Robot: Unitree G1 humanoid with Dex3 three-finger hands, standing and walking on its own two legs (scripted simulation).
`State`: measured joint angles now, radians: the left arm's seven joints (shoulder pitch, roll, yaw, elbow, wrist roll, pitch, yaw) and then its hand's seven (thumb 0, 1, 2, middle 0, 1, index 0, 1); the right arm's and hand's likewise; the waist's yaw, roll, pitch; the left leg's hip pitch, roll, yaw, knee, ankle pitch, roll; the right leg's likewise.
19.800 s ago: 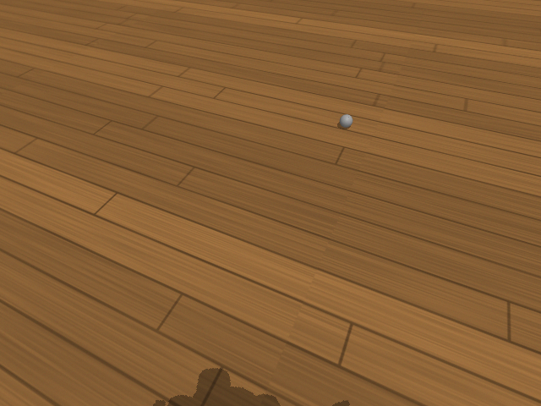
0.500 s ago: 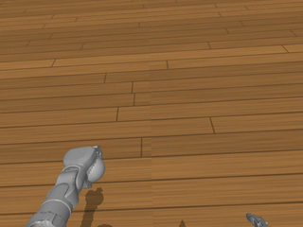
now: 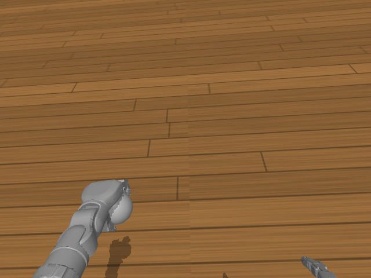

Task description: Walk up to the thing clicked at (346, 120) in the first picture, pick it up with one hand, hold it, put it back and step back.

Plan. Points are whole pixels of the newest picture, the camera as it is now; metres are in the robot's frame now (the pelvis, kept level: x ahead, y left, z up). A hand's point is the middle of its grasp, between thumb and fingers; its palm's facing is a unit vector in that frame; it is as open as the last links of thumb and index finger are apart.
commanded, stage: hold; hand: left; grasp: from above
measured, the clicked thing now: (116, 207) +0.32 +0.21 -0.06
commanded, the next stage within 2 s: crouch in 1.20 s
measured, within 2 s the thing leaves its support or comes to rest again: neither
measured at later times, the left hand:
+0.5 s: hand (108, 217) +0.28 +0.21 -0.03, palm faces -0.43 -0.05 -0.90, open 10.7 cm
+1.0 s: hand (106, 215) +0.28 +0.22 -0.03, palm faces -0.44 -0.05 -0.90, open 10.7 cm
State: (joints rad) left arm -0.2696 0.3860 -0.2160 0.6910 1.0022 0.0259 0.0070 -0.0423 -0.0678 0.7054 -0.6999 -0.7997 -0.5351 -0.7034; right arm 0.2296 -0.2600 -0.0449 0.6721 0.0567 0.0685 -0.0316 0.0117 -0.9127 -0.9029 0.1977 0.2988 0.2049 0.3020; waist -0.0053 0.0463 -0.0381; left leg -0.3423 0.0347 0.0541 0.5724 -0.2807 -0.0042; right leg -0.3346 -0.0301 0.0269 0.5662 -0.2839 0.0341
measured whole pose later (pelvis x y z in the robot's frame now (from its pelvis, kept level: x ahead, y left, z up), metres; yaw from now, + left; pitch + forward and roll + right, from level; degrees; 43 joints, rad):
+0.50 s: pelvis -0.01 -0.01 +0.01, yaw +0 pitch +0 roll +0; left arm -0.24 0.39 -0.22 0.62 0.99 0.02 -0.03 -0.05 -0.08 0.75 -0.68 -0.84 -0.50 -0.75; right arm 0.20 -0.26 -0.03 0.66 0.06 0.08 -0.05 0.01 -0.91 -0.91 0.20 0.30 0.20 0.30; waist 0.01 0.06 0.00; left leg -0.27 0.04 0.05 0.49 -0.23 -0.01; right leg -0.28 -0.03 0.03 0.51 -0.24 0.03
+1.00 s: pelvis -0.01 +0.00 +0.01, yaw +0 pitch +0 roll +0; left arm -0.23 0.40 -0.22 0.60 0.99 0.02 -0.04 -0.05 -0.08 0.73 -0.69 -0.82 -0.52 -0.74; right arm 0.19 -0.25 -0.03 0.66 0.07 0.09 -0.05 0.01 -0.92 -0.91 0.20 0.30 0.20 0.30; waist 0.01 0.05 0.01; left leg -0.25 0.03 0.06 0.47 -0.22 -0.01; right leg -0.25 -0.03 0.03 0.48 -0.23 0.03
